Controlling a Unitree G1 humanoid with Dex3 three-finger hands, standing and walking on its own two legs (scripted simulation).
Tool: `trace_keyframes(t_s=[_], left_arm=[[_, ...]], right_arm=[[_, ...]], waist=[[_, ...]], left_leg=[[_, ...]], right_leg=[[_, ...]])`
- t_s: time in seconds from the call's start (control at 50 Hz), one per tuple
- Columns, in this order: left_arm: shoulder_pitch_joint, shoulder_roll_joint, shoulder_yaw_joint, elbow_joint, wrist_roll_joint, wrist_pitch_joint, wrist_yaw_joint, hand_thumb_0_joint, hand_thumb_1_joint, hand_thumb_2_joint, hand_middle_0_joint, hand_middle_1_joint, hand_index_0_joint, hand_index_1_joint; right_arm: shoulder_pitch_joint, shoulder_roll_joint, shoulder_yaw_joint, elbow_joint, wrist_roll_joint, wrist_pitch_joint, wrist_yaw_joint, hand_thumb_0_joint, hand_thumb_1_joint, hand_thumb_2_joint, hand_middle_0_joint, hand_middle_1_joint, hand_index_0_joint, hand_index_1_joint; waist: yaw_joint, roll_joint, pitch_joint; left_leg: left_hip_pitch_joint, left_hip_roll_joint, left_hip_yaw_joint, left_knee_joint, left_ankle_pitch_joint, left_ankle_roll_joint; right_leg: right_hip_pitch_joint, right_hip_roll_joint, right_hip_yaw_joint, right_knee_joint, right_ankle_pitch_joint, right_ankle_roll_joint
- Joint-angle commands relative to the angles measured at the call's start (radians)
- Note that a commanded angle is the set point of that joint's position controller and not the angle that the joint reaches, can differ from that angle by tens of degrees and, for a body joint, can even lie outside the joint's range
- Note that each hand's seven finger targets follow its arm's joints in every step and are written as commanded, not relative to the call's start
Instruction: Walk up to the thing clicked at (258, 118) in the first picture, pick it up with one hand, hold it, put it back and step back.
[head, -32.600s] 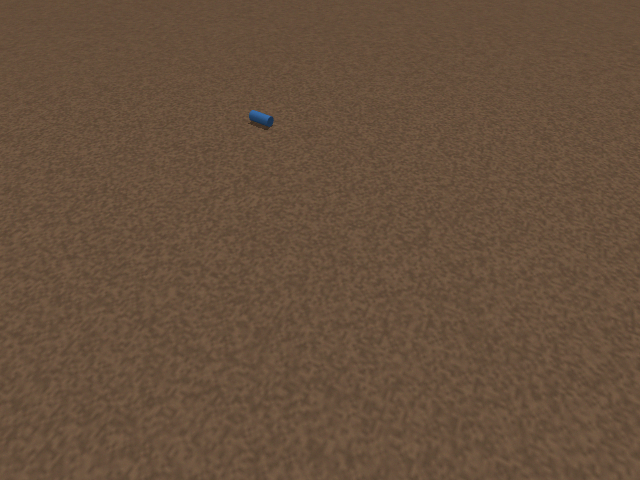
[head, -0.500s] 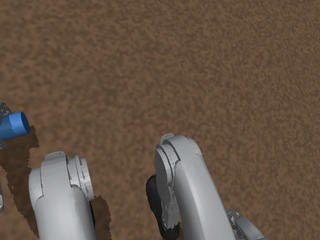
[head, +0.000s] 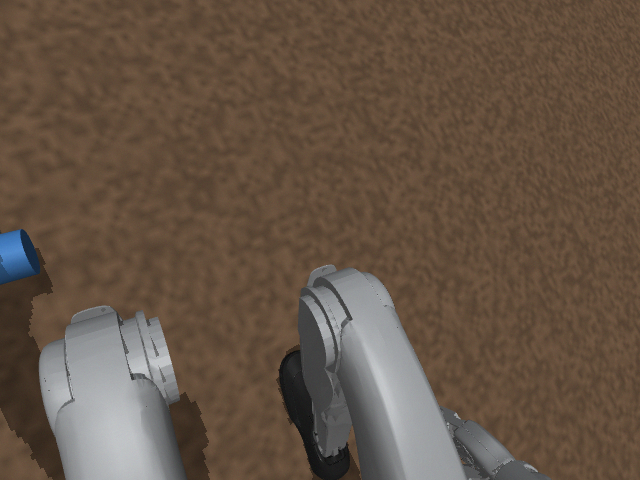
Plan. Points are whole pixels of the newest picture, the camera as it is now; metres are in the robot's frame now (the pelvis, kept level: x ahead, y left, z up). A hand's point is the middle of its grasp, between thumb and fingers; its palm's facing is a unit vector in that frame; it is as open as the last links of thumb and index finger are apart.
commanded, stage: rest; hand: left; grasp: from above
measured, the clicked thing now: out of the picture +0.39 +0.35 -0.25
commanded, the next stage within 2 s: open in 0.38 s
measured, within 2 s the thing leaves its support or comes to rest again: rests again in 0.08 s
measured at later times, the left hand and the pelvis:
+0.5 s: hand out of the picture +0.38 +0.34 -0.24, palm faces -0.42 -0.17 -0.89, open 8.8 cm; pelvis +0.00 +0.00 +0.00, yaw -1 degrees
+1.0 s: hand out of the picture +0.38 +0.34 -0.24, palm faces -0.42 -0.18 -0.89, open 12.0 cm; pelvis +0.00 +0.00 +0.01, yaw -2 degrees
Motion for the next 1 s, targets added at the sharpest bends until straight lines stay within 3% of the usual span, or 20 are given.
trace_keyframes(t_s=[0.0,0.02,0.04,0.08,0.32,0.34,0.36,0.38,0.46,0.52,0.58,0.62,0.66,0.72,0.76,0.84,0.9,0.94,0.96,0.98], left_arm=[[-0.249,0.246,-0.012,-0.099,-0.024,-0.010,0.045,0.000,0.722,0.626,-1.078,-0.512,-1.083,-0.507],[-0.254,0.243,-0.026,-0.104,-0.021,-0.011,0.042,0.000,0.709,0.612,-1.067,-0.506,-1.073,-0.499],[-0.225,0.266,0.009,-0.104,-0.032,-0.013,0.052,0.000,0.705,0.602,-1.061,-0.500,-1.068,-0.492],[-0.229,0.262,-0.008,-0.092,-0.012,-0.015,0.051,0.000,0.715,0.610,-1.081,-0.481,-1.083,-0.479],[-0.236,0.223,-0.074,-0.065,-0.038,0.000,0.097,0.000,0.685,0.562,-1.065,-0.434,-1.065,-0.434],[-0.250,0.252,-0.048,-0.094,-0.041,-0.002,0.101,0.000,0.687,0.555,-1.072,-0.426,-1.071,-0.427],[-0.219,0.219,-0.067,-0.063,-0.045,0.004,0.101,0.000,0.681,0.558,-1.070,-0.425,-1.067,-0.428],[-0.235,0.233,-0.056,-0.066,-0.047,0.003,0.103,0.000,0.685,0.564,-1.074,-0.421,-1.070,-0.425],[-0.225,0.252,-0.037,-0.053,-0.050,0.008,0.097,0.000,0.661,0.594,-1.060,-0.440,-1.052,-0.448],[-0.235,0.215,-0.072,-0.056,-0.057,0.009,0.094,0.000,0.421,0.531,-0.820,-0.464,-0.812,-0.462],[-0.212,0.280,-0.022,-0.039,-0.047,0.009,0.094,0.000,0.181,0.493,-0.600,-0.492,-0.609,-0.482],[-0.248,0.249,-0.060,-0.064,-0.042,0.005,0.087,0.000,0.021,0.552,-0.550,-0.513,-0.550,-0.513],[-0.244,0.250,-0.057,-0.060,-0.048,0.004,0.082,0.000,-0.056,0.600,-0.499,-0.555,-0.495,-0.560],[-0.241,0.241,-0.071,-0.073,-0.051,-0.001,0.082,0.000,-0.115,0.657,-0.448,-0.606,-0.442,-0.612],[-0.202,0.267,-0.039,-0.057,-0.051,0.004,0.087,0.000,-0.149,0.696,-0.426,-0.625,-0.415,-0.637],[-0.219,0.264,-0.036,-0.062,-0.051,0.003,0.084,0.000,-0.207,0.745,-0.360,-0.696,-0.354,-0.702],[-0.231,0.233,-0.069,-0.061,-0.052,-0.002,0.076,0.000,-0.256,0.786,-0.319,-0.739,-0.312,-0.746],[-0.228,0.263,-0.052,-0.057,-0.047,-0.001,0.078,0.000,-0.283,0.811,-0.287,-0.773,-0.281,-0.778],[-0.244,0.227,-0.082,-0.078,-0.055,-0.006,0.078,0.000,-0.303,0.835,-0.275,-0.777,-0.266,-0.786],[-0.218,0.268,-0.043,-0.069,-0.057,-0.006,0.086,0.000,-0.308,0.830,-0.258,-0.805,-0.254,-0.807]], right_arm=[[0.138,-0.310,-0.085,-0.011,0.012,-0.019,-0.001,0.000,-0.894,-0.898,0.200,0.300,0.200,0.300],[0.141,-0.311,-0.077,-0.021,0.012,-0.024,0.003,0.000,-0.894,-0.899,0.200,0.300,0.200,0.300],[0.150,-0.318,-0.080,-0.009,0.009,-0.023,0.001,0.000,-0.893,-0.898,0.201,0.300,0.200,0.300],[0.151,-0.315,-0.071,-0.013,0.005,-0.025,0.006,0.000,-0.893,-0.899,0.200,0.300,0.200,0.300],[0.120,-0.327,-0.047,-0.009,0.005,-0.059,0.027,0.000,-0.893,-0.899,0.200,0.300,0.200,0.300],[0.117,-0.337,-0.050,-0.026,0.005,-0.064,0.028,0.000,-0.894,-0.899,0.200,0.300,0.200,0.300],[0.118,-0.328,-0.044,-0.010,0.007,-0.061,0.027,0.000,-0.893,-0.900,0.200,0.300,0.200,0.300],[0.111,-0.333,-0.046,-0.021,0.005,-0.064,0.030,0.000,-0.894,-0.899,0.200,0.300,0.200,0.300],[0.125,-0.341,-0.044,-0.025,0.005,-0.070,0.037,0.000,-0.895,-0.901,0.200,0.300,0.200,0.300],[0.109,-0.336,-0.040,-0.033,0.008,-0.075,0.040,0.000,-0.887,-0.896,0.201,0.301,0.201,0.301],[0.127,-0.343,-0.043,-0.029,0.008,-0.071,0.039,0.000,-0.885,-0.896,0.201,0.301,0.201,0.301],[0.112,-0.337,-0.044,-0.041,0.007,-0.071,0.039,0.000,-0.885,-0.897,0.201,0.301,0.201,0.301],[0.118,-0.342,-0.045,-0.038,0.011,-0.077,0.042,0.000,-0.887,-0.898,0.201,0.301,0.201,0.301],[0.108,-0.345,-0.042,-0.036,0.012,-0.081,0.041,0.000,-0.886,-0.897,0.201,0.301,0.201,0.301],[0.117,-0.344,-0.043,-0.026,0.010,-0.073,0.039,0.000,-0.886,-0.898,0.201,0.301,0.201,0.301],[0.121,-0.339,-0.034,-0.025,0.005,-0.072,0.042,0.000,-0.884,-0.897,0.201,0.301,0.201,0.301],[0.101,-0.344,-0.035,-0.038,0.007,-0.071,0.040,0.000,-0.883,-0.897,0.201,0.301,0.201,0.301],[0.120,-0.348,-0.033,-0.030,0.004,-0.069,0.041,0.000,-0.882,-0.896,0.202,0.301,0.201,0.301],[0.102,-0.345,-0.033,-0.038,0.009,-0.073,0.040,0.000,-0.880,-0.896,0.202,0.301,0.201,0.301],[0.114,-0.355,-0.038,-0.023,0.007,-0.070,0.037,0.000,-0.881,-0.895,0.202,0.301,0.201,0.301]], waist=[[-0.012,0.446,-0.589],[-0.019,0.459,-0.582],[-0.004,0.448,-0.599],[-0.020,0.459,-0.590],[-0.024,0.450,-0.566],[-0.024,0.447,-0.579],[-0.015,0.454,-0.577],[-0.030,0.438,-0.569],[-0.029,0.424,-0.566],[-0.031,0.435,-0.544],[-0.027,0.444,-0.547],[-0.039,0.445,-0.547],[-0.044,0.433,-0.545],[-0.034,0.462,-0.551],[-0.018,0.468,-0.574],[-0.031,0.481,-0.554],[-0.037,0.468,-0.542],[-0.041,0.450,-0.547],[-0.036,0.451,-0.545],[-0.030,0.459,-0.552]], left_leg=[[0.469,0.023,0.114,-0.261,0.139,0.030],[0.470,0.020,0.116,-0.260,0.143,0.030],[0.477,0.021,0.114,-0.269,0.149,0.029],[0.493,0.022,0.113,-0.262,0.161,0.027],[0.484,0.029,0.100,-0.259,0.141,0.026],[0.492,0.028,0.100,-0.262,0.153,0.026],[0.490,0.029,0.102,-0.269,0.153,0.025],[0.482,0.031,0.097,-0.261,0.156,0.026],[0.470,0.032,0.097,-0.251,0.176,0.030],[0.472,0.031,0.093,-0.272,0.145,0.027],[0.481,0.033,0.088,-0.275,0.144,0.026],[0.471,0.034,0.094,-0.261,0.141,0.028],[0.481,0.035,0.090,-0.252,0.154,0.027],[0.494,0.034,0.085,-0.271,0.152,0.022],[0.503,0.036,0.086,-0.278,0.174,0.020],[0.512,0.035,0.078,-0.280,0.178,0.017],[0.491,0.035,0.083,-0.273,0.160,0.021],[0.480,0.036,0.087,-0.258,0.162,0.026],[0.481,0.034,0.085,-0.268,0.145,0.024],[0.491,0.035,0.080,-0.277,0.146,0.023]], right_leg=[[0.276,0.024,-0.083,-0.242,0.226,-0.064],[0.280,0.022,-0.083,-0.239,0.230,-0.064],[0.298,0.024,-0.090,-0.248,0.232,-0.063],[0.284,0.022,-0.099,-0.230,0.244,-0.062],[0.291,0.034,-0.098,-0.245,0.230,-0.062],[0.304,0.032,-0.102,-0.247,0.242,-0.060],[0.312,0.035,-0.096,-0.255,0.241,-0.062],[0.305,0.034,-0.104,-0.249,0.249,-0.058],[0.331,0.036,-0.096,-0.252,0.272,-0.055],[0.308,0.034,-0.103,-0.259,0.235,-0.059],[0.316,0.032,-0.106,-0.248,0.237,-0.061],[0.317,0.035,-0.095,-0.250,0.236,-0.061],[0.316,0.032,-0.099,-0.246,0.252,-0.057],[0.311,0.033,-0.105,-0.249,0.244,-0.060],[0.334,0.040,-0.102,-0.249,0.261,-0.063],[0.309,0.033,-0.118,-0.237,0.268,-0.062],[0.310,0.036,-0.111,-0.247,0.258,-0.060],[0.328,0.038,-0.105,-0.255,0.263,-0.057],[0.310,0.035,-0.108,-0.255,0.240,-0.059],[0.316,0.037,-0.113,-0.256,0.240,-0.060]])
